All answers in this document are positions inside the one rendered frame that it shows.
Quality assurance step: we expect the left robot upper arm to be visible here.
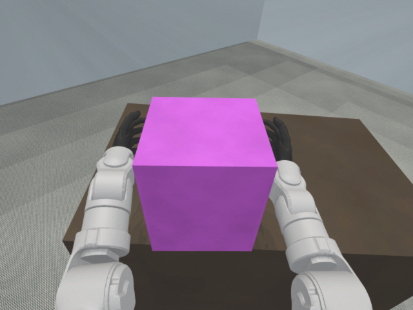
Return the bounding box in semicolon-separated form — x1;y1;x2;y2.
56;262;136;310

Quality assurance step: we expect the right robot upper arm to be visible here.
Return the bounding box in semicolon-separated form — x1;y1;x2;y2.
291;271;372;310

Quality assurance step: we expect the right robot forearm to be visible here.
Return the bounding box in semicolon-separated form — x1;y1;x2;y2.
269;160;372;308

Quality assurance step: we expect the carton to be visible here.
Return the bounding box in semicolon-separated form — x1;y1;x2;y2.
132;97;277;251

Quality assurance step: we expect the robot left hand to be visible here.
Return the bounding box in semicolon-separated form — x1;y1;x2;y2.
112;110;146;154

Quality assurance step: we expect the robot right hand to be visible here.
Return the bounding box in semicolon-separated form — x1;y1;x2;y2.
262;117;293;162

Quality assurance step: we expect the pedestal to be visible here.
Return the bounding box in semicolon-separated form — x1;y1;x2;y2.
62;103;413;310

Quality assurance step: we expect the left robot forearm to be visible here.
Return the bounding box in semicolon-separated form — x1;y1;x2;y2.
55;146;134;310

